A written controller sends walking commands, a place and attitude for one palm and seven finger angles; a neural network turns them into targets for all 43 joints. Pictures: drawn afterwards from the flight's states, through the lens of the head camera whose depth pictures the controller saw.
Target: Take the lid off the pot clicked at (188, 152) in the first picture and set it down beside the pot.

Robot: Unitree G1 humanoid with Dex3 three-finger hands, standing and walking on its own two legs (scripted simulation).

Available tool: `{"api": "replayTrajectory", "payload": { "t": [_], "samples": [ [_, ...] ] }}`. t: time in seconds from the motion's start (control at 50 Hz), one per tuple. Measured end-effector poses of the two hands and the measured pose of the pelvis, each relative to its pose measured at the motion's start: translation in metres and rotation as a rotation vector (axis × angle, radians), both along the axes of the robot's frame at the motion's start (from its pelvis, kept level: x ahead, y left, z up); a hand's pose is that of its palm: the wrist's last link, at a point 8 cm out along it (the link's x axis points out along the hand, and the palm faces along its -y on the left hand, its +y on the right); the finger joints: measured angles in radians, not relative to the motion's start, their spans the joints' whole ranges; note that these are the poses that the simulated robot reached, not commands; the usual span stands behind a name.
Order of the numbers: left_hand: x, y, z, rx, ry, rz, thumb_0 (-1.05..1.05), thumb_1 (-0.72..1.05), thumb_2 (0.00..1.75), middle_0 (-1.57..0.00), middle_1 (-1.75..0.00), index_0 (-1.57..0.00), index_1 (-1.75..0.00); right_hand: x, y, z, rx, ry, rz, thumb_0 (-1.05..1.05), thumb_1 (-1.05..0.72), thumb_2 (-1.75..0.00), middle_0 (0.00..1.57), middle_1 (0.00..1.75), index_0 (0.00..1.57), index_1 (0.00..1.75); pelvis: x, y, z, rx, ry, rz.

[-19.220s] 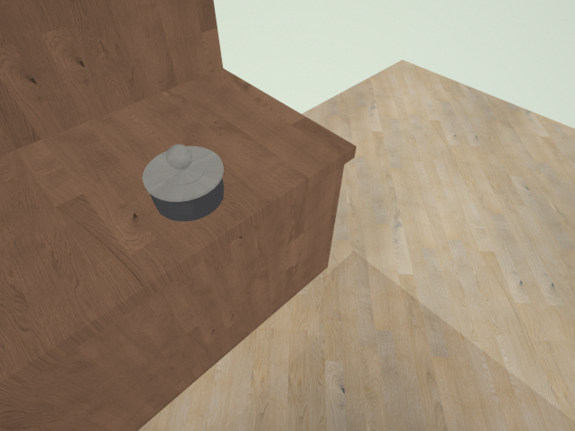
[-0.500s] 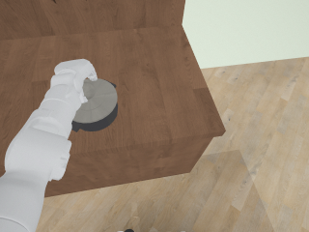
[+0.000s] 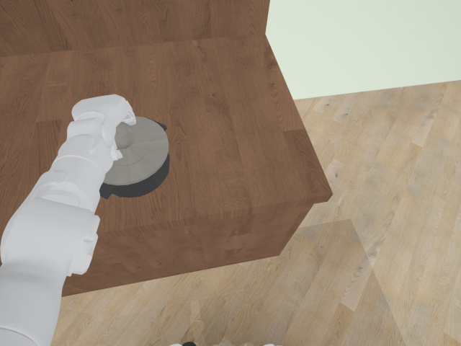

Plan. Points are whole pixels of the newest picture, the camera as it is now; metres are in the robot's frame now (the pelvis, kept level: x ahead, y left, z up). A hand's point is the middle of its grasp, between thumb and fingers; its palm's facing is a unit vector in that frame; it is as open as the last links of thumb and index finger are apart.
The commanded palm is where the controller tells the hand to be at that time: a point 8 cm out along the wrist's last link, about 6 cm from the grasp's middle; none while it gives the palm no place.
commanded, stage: close the fingers and squeeze the knob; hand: left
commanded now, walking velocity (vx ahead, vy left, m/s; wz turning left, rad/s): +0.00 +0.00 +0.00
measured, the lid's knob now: (120, 135) +0.52 +0.16 +0.01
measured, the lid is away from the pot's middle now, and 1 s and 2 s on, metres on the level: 0.00 0.00 0.01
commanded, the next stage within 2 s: lift the lid straight up in 1.60 s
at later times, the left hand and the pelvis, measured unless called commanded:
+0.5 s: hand (116, 141) +0.49 +0.16 +0.03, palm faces -0.41 -0.07 -0.91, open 9.6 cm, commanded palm +0.52 +0.15 +0.09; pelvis -0.01 +0.00 +0.00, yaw +1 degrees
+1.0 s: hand (117, 138) +0.50 +0.15 +0.03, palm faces -0.41 -0.07 -0.91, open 7.9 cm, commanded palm +0.52 +0.15 +0.09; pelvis +0.00 +0.00 +0.00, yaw +0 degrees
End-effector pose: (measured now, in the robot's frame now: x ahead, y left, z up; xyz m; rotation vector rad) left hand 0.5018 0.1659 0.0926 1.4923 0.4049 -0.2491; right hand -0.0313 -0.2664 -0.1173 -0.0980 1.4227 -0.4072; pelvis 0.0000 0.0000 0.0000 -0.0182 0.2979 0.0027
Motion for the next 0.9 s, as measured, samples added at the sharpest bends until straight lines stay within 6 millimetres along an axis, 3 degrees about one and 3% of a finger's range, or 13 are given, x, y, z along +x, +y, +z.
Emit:
{"api": "replayTrajectory", "payload": {
  "t": [0.1,0.28,0.44,0.7,0.9],
  "samples": [
    [-0.003,0.003,0.0,0.002,0.021,0.011,0.0,-0.3,1.33,-0.78,-0.1,-0.78,-0.11,0.013,0.001,-0.002,0.006,-0.028,0.022,0.01,-0.9,-0.89,0.2,0.3,0.21,0.3,0.0,0.001,0.0,-0.001,-0.004,0.007],
    [-0.007,0.0,0.002,0.007,0.011,-0.022,0.0,-0.12,1.0,-0.55,-0.61,-0.54,-0.62,0.024,-0.001,-0.003,-0.002,-0.052,0.04,0.01,-0.9,-0.89,0.2,0.3,0.21,0.3,-0.002,0.003,-0.002,0.0,-0.006,0.011],
    [-0.007,-0.005,-0.002,0.005,0.005,-0.012,0.0,-0.01,0.91,-0.48,-0.86,-0.48,-0.87,0.015,-0.001,-0.004,-0.003,-0.036,0.034,0.01,-0.9,-0.89,0.2,0.3,0.21,0.3,-0.005,0.002,-0.002,0.0,-0.005,0.011],
    [0.003,-0.014,0.0,0.0,0.012,-0.001,0.0,0.12,0.87,-0.53,-1.02,-0.53,-1.03,-0.013,0.0,-0.002,-0.003,0.015,-0.006,0.01,-0.9,-0.89,0.2,0.3,0.21,0.3,-0.005,-0.001,-0.002,0.001,0.004,0.0],
    [0.003,-0.011,0.0,-0.006,0.016,-0.009,-0.01,0.16,0.79,-0.54,-1.04,-0.6,-1.08,-0.015,-0.003,0.0,-0.008,0.024,-0.014,0.01,-0.9,-0.89,0.2,0.3,0.21,0.3,-0.002,-0.002,-0.002,0.0,0.004,-0.002]
  ]
}}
